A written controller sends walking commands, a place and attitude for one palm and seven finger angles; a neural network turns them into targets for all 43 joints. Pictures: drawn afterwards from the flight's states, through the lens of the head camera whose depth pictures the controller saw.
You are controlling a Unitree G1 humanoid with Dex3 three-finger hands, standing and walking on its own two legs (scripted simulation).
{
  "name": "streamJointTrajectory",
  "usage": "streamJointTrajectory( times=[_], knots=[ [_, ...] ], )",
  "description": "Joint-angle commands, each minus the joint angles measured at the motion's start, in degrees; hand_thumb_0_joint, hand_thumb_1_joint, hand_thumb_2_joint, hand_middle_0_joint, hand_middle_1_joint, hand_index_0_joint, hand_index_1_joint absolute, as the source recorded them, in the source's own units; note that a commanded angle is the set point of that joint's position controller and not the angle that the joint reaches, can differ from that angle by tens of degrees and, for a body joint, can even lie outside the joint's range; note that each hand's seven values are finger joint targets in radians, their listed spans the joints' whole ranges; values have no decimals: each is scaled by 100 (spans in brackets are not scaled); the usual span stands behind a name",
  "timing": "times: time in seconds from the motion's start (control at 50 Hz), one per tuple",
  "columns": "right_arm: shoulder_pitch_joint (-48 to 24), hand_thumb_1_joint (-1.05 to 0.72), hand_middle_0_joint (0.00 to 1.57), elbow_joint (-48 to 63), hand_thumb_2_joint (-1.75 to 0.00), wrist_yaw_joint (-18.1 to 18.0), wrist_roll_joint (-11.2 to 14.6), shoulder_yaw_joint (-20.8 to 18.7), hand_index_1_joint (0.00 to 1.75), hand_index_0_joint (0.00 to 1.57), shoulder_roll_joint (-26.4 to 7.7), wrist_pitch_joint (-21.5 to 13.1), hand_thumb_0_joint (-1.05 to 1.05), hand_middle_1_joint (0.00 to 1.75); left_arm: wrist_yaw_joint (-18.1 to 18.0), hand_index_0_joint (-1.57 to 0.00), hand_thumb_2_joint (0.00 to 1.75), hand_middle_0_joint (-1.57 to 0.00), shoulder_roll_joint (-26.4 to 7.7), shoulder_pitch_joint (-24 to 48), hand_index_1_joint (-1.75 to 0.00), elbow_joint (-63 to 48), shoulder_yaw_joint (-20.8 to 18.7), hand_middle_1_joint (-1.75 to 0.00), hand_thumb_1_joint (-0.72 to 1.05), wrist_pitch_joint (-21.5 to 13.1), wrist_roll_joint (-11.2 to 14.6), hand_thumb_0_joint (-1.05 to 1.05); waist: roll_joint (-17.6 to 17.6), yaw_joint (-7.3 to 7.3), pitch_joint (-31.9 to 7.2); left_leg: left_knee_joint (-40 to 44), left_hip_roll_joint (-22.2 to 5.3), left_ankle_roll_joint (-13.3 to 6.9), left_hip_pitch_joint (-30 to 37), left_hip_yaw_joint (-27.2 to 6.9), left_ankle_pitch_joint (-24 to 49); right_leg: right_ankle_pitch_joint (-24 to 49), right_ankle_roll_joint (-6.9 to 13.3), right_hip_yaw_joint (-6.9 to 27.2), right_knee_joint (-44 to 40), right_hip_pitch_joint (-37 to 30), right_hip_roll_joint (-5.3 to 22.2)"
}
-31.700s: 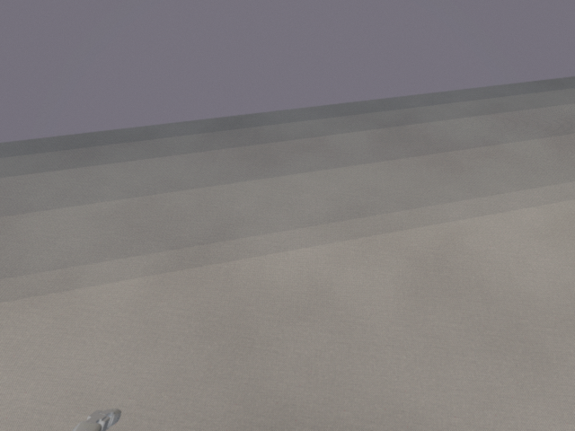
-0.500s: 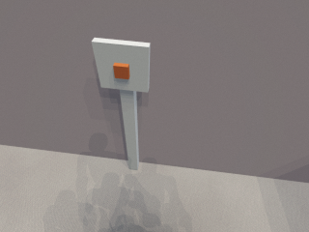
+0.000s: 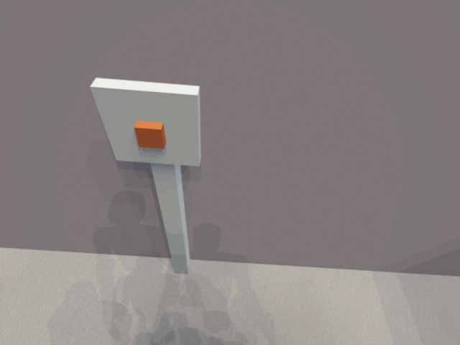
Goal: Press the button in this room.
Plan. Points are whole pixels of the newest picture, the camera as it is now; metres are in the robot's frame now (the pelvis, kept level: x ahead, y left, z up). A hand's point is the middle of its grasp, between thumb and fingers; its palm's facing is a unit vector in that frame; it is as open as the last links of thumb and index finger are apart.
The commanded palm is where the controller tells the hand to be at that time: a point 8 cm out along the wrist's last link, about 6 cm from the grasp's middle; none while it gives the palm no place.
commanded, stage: come to a stop and stand still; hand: left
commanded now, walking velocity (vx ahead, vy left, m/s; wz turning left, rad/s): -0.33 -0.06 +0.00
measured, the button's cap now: (151, 134) +0.48 +0.19 +0.09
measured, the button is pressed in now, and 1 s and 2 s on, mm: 0 0 0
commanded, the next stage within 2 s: look again from close up in 1.18 s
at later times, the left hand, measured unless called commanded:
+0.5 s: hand out of the picture +0.13 +0.17 -0.17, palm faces +0.04 -0.98 -0.21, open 7.3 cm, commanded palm none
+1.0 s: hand out of the picture +0.02 +0.26 -0.16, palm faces +0.00 -0.96 -0.30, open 7.4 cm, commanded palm none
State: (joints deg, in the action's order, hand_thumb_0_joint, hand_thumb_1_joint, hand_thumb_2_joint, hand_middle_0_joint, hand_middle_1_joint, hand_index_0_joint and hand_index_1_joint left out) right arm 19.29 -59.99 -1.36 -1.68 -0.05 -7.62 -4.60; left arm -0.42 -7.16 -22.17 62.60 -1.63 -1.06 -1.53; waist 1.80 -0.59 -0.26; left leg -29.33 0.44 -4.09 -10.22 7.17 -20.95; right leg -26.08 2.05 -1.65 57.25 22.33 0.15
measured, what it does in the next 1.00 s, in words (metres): steps on the spot: right foot, then left foot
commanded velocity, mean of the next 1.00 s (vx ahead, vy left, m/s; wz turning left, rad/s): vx -0.10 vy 0.02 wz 0.00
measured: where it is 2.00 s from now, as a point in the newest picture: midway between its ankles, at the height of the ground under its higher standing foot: outside the picture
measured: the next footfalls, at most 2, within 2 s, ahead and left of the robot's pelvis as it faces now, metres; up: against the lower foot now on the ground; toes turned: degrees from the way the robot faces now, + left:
right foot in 0.24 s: +0.14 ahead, -0.13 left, +0.00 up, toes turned -5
left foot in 0.60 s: +0.11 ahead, +0.12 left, +0.00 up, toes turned +1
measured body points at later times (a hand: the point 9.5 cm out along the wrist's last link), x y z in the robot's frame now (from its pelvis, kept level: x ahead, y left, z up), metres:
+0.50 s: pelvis +0.05 -0.01 +0.00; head +0.10 +0.00 +0.44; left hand +0.13 +0.22 -0.15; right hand +0.14 -0.26 -0.15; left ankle +0.05 +0.12 -0.68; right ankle +0.10 -0.13 -0.73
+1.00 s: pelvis +0.01 +0.06 +0.00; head +0.00 +0.02 +0.44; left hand +0.02 +0.31 -0.13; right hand +0.06 -0.17 -0.17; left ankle +0.07 +0.12 -0.73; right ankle +0.02 -0.05 -0.73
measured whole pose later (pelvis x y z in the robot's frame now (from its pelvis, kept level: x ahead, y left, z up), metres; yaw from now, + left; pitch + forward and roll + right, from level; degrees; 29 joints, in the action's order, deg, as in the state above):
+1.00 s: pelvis +0.01 +0.06 +0.00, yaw -1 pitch -1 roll +0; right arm 15.7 -51.4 -0.4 -1.3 -1.6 -12.1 1.4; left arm -1.6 -9.2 -20.3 55.9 -0.1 1.4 -1.5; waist -5.3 -0.6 0.0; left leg -29.6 2.8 -3.7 -18.6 8.5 -12.1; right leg -16.9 1.7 -1.4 33.4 16.0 0.1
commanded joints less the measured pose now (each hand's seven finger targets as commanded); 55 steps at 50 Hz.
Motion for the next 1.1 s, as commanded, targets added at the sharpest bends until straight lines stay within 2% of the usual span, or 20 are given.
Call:
streamJointTrajectory(
  times=[0.0,0.1,0.18,0.2,0.22,0.24,0.32,0.52,0.54,0.56,0.58,0.6,0.66,0.72,0.82,0.88,0.92,0.98,1.02,1.08],
  knots=[
    [519,-90,20,-42,-90,-162,23,-25,30,20,-543,-11,0,30,-49,-20,90,-20,-13,306,-30,-458,9,-30,90,-81,45,0,-533,93,584,912,-1557,-592,408,-878,6301,568,-164,44,-579,706,389],
    [425,-90,20,-52,-90,-226,71,-230,30,20,-794,226,0,30,-95,-20,90,-20,-428,545,-30,-582,-65,-30,90,109,7,0,-1228,52,269,460,-1328,-214,955,-628,6955,1175,-137,-501,-1795,190,35],
    [305,-90,20,108,-90,-191,98,-449,30,20,-969,384,0,30,-97,-20,90,-20,-829,297,-30,-671,-206,-30,90,41,-19,0,-785,314,-296,-753,-1176,-1,1001,-607,6348,2642,-55,-459,-2858,-663,130],
    [396,-90,20,153,-90,-173,138,-471,30,20,-847,410,0,30,-137,-20,90,-20,-1121,38,-30,-611,-267,-30,90,-15,-37,0,-2,395,-759,-1719,-780,209,281,-367,4826,5478,169,28,-2803,-1678,778],
    [531,-90,20,189,-90,-142,188,-475,30,20,-603,412,0,30,-188,-20,90,-20,-1487,-281,-30,-488,-344,-30,90,-54,-41,0,1103,465,-1320,-3183,55,460,-1057,-111,373,8916,950,1362,-2393,-3000,2159],
    [393,-90,20,245,-90,-150,227,-449,30,20,-538,402,0,30,-213,-20,90,-20,-1564,-434,-30,-470,-345,-30,90,-42,17,0,1271,573,-1525,-4097,318,432,-1398,-715,-1755,9530,1528,1609,-2572,-3049,2819],
    [-323,-90,20,276,-90,-62,133,-405,30,20,-390,669,0,30,-278,-20,90,-20,-1105,634,-30,-819,-241,-30,90,77,32,0,746,205,-245,-4388,-46,559,-1875,-974,-1025,6640,1044,726,-3167,-1452,1956],
    [-119,-90,20,371,-90,54,101,-355,30,20,-414,581,0,30,-179,-20,90,-20,-1383,991,-30,-1131,-368,-30,90,173,-22,0,717,-63,-349,-658,15,636,-204,-253,426,3105,625,689,-3063,-421,1483],
    [-150,-90,20,784,-90,48,213,-465,30,20,-1021,502,0,30,-433,-20,90,-20,-1438,981,-30,-1170,-272,-30,90,117,54,0,-875,-313,-1620,147,-289,722,40,-154,697,4378,442,1019,-2447,-1628,1493],
    [-321,-90,20,1029,-90,52,112,-435,30,20,-936,453,0,30,-412,-20,90,-20,-1321,928,-30,-1378,-180,-30,90,201,86,0,-1759,-212,-1354,644,-603,559,218,-601,1368,2450,182,323,-1733,-970,969],
    [-499,-90,20,1261,-90,55,60,-471,30,20,-1366,448,0,30,-342,-20,90,-20,-950,828,-30,-1414,-108,-30,90,314,75,0,-3095,-75,-945,888,-1574,110,122,-2120,2556,-430,-134,-167,-911,265,192],
    [-615,-90,20,1390,-90,16,-3,-477,30,20,-1544,574,0,30,-300,-20,90,-20,-941,747,-30,-1372,-125,-30,90,396,53,0,-2621,-49,-502,900,-1840,-395,-362,-2032,2214,-512,-93,169,-233,532,92],
    [-1058,-90,20,1583,-90,-3,-24,-337,30,20,-1146,587,0,30,-160,-20,90,-20,-941,894,-30,-1281,-169,-30,90,460,-10,0,-1384,144,692,1304,-1336,-368,-1823,-1719,165,131,-78,351,344,404,46],
    [-856,-90,20,1613,-90,55,-28,-330,30,20,-1158,523,0,30,-110,-20,90,-20,-776,558,-30,-1181,-87,-30,90,362,4,0,-502,217,619,1486,-1334,-486,-1628,-1754,-364,300,-133,69,-452,77,90],
    [-474,-90,20,1487,-90,45,13,-326,30,20,-1096,515,0,30,-121,-20,90,-20,-744,144,-30,-1138,-59,-30,90,233,-2,0,-333,190,147,1332,-1224,-346,-1162,-1823,-1054,523,17,178,-2568,-619,84],
    [-334,-90,20,1371,-90,71,83,-239,30,20,-787,519,0,30,-153,-20,90,-20,-931,248,-30,-1148,9,-30,90,101,-18,0,301,-35,227,635,-409,112,-752,-1111,-240,-153,507,1459,-3784,-113,796],
    [32,-90,20,1182,-90,67,58,-248,30,20,-728,513,0,30,-163,-20,90,-20,-988,715,-30,-1204,6,-30,90,25,21,0,1166,-292,35,82,-244,182,136,-782,385,-525,567,1517,-4060,577,912],
    [308,-90,20,910,-90,56,59,-203,30,20,-750,483,0,30,-166,-20,90,-20,-906,884,-30,-1196,34,-30,90,58,45,0,388,-376,159,318,-412,162,547,-913,413,-506,416,1127,-3846,1000,701],
    [142,-90,20,836,-90,46,31,-165,30,20,-866,408,0,30,-135,-20,90,-20,-848,556,-30,-1052,55,-30,90,86,79,0,-501,-132,296,1320,-773,82,-222,-1417,-345,33,228,783,-3356,272,348],
    [-133,-90,20,734,-90,32,35,-177,30,20,-1026,401,0,30,-130,-20,90,-20,-808,79,-30,-756,48,-30,90,174,24,0,-800,176,448,2113,-1057,-7,-1021,-1948,-1373,368,161,351,-2739,-433,140]
  ],
)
